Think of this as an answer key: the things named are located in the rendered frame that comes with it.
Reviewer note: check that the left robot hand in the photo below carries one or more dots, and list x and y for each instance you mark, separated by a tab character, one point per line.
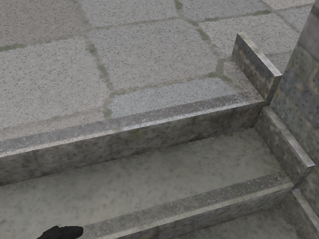
66	232

